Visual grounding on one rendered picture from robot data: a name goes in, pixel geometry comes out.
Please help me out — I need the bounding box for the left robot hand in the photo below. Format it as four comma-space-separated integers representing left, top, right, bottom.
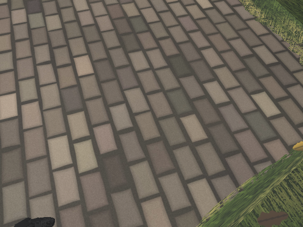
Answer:
14, 217, 55, 227

